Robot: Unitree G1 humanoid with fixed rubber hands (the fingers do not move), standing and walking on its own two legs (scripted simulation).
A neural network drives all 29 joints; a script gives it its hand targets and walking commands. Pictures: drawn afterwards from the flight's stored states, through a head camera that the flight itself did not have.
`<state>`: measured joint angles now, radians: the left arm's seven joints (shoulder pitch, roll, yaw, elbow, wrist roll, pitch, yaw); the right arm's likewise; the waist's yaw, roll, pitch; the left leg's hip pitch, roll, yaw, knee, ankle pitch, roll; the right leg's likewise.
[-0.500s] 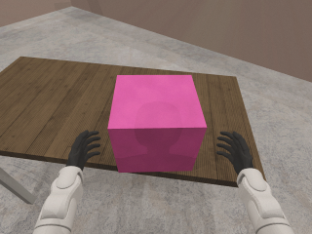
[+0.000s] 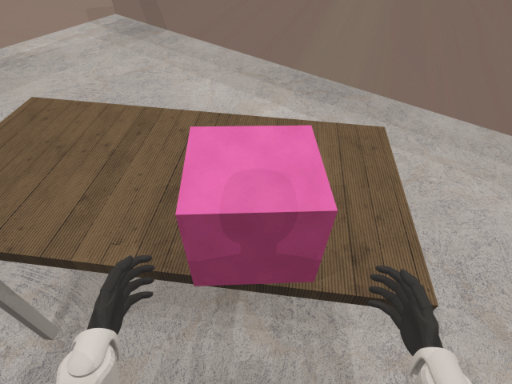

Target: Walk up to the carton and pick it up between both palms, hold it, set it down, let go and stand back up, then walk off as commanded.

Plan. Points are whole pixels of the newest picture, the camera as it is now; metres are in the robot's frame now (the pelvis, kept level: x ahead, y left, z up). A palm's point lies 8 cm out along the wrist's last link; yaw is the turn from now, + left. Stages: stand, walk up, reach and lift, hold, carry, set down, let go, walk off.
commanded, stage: set down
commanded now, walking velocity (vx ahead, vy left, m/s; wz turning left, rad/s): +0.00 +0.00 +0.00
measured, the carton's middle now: (253, 205) +0.43 +0.05 +0.03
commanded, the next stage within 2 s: let go in 1.52 s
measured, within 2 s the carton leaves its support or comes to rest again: neither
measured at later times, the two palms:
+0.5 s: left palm (116, 343) +0.18 +0.23 +0.01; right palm (422, 361) +0.19 -0.20 +0.01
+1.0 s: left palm (116, 358) +0.17 +0.23 -0.03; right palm (410, 371) +0.19 -0.20 -0.03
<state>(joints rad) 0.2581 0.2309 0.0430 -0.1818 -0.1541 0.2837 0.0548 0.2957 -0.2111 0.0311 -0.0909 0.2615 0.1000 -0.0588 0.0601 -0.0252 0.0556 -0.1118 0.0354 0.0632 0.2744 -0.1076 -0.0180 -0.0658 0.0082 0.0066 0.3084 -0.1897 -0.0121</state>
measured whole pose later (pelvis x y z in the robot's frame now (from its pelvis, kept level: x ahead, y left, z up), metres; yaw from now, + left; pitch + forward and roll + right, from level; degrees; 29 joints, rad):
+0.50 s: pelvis +0.01 +0.00 +0.00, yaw -1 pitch -2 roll +0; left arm 0.37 0.24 0.01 -0.10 -0.15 0.21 0.06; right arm 0.42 -0.20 0.03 -0.05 0.21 0.06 -0.02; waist 0.07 -0.02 0.07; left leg -0.10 0.04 0.07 0.27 -0.12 -0.03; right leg -0.06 0.02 0.02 0.30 -0.19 -0.02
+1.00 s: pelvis +0.02 +0.00 +0.00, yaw +0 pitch -2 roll +0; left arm 0.38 0.23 0.00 0.09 -0.10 0.13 0.01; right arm 0.38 -0.19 0.05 0.21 0.14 -0.05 0.00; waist 0.05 -0.02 0.08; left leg -0.10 0.04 0.06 0.30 -0.16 -0.02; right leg -0.03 0.01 0.01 0.27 -0.21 -0.01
